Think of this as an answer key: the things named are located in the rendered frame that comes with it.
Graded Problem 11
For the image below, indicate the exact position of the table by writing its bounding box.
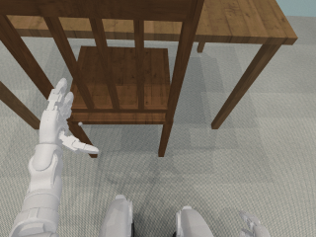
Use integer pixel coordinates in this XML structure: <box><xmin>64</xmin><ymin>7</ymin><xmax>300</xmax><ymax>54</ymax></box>
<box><xmin>0</xmin><ymin>0</ymin><xmax>298</xmax><ymax>130</ymax></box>

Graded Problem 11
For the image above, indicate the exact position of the robot thigh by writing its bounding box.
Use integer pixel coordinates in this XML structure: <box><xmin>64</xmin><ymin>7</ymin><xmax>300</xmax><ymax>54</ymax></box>
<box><xmin>176</xmin><ymin>208</ymin><xmax>214</xmax><ymax>237</ymax></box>
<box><xmin>98</xmin><ymin>198</ymin><xmax>133</xmax><ymax>237</ymax></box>

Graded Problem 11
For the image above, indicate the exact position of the robot right hand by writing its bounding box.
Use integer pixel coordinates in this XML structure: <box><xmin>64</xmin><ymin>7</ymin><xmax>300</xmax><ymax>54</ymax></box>
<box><xmin>239</xmin><ymin>209</ymin><xmax>271</xmax><ymax>237</ymax></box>

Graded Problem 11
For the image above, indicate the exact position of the robot left hand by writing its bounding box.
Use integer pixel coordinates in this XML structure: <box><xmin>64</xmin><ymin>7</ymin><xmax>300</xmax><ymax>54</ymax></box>
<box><xmin>39</xmin><ymin>78</ymin><xmax>100</xmax><ymax>154</ymax></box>

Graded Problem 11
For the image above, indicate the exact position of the robot left forearm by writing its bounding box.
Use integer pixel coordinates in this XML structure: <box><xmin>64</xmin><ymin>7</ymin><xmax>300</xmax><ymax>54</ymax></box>
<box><xmin>8</xmin><ymin>143</ymin><xmax>63</xmax><ymax>237</ymax></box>

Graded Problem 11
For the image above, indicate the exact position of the robot left thigh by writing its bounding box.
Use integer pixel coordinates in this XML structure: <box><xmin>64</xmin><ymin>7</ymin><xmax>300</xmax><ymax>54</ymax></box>
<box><xmin>98</xmin><ymin>198</ymin><xmax>133</xmax><ymax>237</ymax></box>

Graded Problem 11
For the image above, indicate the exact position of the robot right thigh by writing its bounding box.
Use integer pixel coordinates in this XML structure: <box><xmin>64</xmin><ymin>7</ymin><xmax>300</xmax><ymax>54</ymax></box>
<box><xmin>176</xmin><ymin>208</ymin><xmax>214</xmax><ymax>237</ymax></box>

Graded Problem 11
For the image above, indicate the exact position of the chair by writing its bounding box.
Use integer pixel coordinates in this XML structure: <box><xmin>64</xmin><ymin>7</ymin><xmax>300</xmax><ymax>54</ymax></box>
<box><xmin>0</xmin><ymin>0</ymin><xmax>204</xmax><ymax>158</ymax></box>

